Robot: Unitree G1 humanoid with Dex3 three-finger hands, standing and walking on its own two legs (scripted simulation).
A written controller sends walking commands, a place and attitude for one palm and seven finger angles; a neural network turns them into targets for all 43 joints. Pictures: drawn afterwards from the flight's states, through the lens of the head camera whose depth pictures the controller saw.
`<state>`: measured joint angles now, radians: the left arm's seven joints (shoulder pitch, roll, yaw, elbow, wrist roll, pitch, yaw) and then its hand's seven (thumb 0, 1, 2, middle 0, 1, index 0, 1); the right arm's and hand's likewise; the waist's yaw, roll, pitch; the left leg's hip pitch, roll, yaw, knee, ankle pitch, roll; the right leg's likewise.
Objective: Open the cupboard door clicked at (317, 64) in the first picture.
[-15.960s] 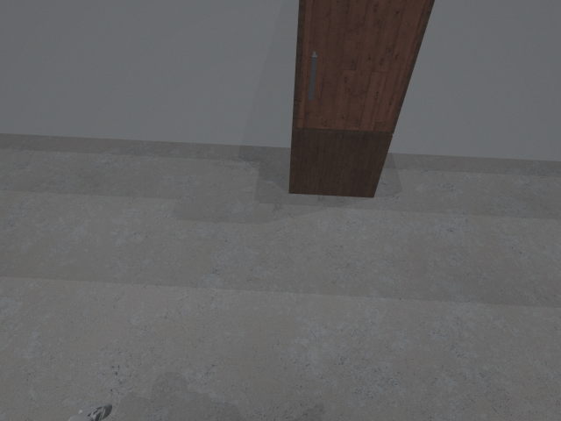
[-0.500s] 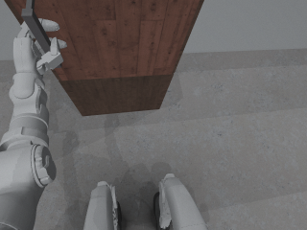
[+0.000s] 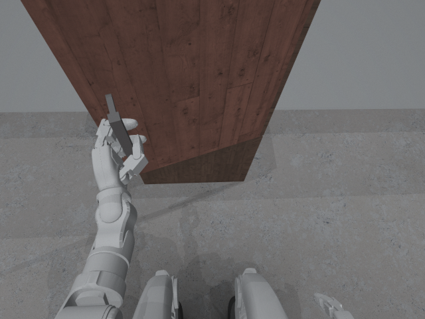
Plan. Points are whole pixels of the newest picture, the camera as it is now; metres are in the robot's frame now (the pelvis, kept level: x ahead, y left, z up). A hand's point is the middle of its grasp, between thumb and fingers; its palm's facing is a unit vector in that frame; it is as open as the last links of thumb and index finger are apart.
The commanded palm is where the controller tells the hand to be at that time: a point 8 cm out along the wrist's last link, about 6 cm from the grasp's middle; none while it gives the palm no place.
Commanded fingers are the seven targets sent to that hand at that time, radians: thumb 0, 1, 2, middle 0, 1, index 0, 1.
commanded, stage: pull the door open along its arc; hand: left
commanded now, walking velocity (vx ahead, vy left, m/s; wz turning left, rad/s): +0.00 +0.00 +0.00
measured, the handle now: (124, 134) +0.45 +0.17 +0.02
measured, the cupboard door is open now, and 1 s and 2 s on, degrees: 18 40 43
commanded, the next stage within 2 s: open thumb and fingers to let go in 0.44 s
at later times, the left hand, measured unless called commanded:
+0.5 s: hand (194, 216) +0.29 +0.03 +0.01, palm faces +0.33 -0.94 -0.03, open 5.5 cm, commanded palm +0.25 +0.07 +0.01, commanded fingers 0.00 0.90 0.90 -0.40 -1.35 -0.40 -1.35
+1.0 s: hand (191, 213) +0.30 +0.04 +0.01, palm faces +0.41 -0.91 -0.03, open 11.5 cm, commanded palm +0.25 +0.08 +0.01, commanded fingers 0.00 -0.50 0.30 -0.28 -1.10 -0.28 -1.10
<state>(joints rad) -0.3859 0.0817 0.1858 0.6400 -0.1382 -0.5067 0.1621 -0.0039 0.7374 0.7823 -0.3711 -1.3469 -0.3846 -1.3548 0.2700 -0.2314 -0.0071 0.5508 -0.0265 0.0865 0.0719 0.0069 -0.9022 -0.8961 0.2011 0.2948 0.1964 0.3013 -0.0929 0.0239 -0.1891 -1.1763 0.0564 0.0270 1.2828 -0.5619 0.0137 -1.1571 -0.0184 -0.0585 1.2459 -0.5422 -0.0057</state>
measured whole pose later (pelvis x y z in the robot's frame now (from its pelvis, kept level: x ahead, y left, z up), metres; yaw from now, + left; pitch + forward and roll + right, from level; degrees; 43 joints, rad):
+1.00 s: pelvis +0.00 -0.05 -0.01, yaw +5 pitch +23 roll +2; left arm 0.04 -0.11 -0.17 0.34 0.12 -0.49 0.57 0.00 -0.12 0.46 -0.32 -1.24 -0.32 -1.25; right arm 0.17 -0.18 -0.02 0.61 -0.08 -0.07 0.02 0.01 -0.90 -0.90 0.20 0.29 0.20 0.30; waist -0.02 0.01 -0.20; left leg -1.12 0.03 -0.04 1.28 -0.55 -0.06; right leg -1.11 -0.04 -0.12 1.32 -0.61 -0.09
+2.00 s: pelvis -0.02 -0.01 -0.02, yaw +3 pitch +22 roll +0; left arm 0.16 0.03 -0.26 0.15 0.05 -0.47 0.16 -0.02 -0.50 0.30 -0.16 -0.31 -0.16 -0.32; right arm 0.20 -0.20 0.01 0.44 -0.02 0.01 0.05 0.01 -0.90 -0.90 0.20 0.29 0.20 0.30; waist -0.02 0.01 -0.19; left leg -1.17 0.02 0.01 1.38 -0.58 0.00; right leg -1.15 -0.05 -0.07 1.37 -0.60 -0.02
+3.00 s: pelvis -0.01 -0.01 -0.01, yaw +3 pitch +18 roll -2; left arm 0.58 0.20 -0.02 -0.31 -0.17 -0.36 -0.12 -0.02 -0.50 0.30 -0.15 -0.30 -0.15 -0.31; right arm 0.22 -0.19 -0.01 0.40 0.03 0.00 -0.03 0.01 -0.90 -0.90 0.20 0.29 0.20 0.30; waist 0.01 0.05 -0.20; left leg -1.08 0.03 -0.03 1.35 -0.59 -0.01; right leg -1.04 -0.03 -0.10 1.32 -0.59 -0.03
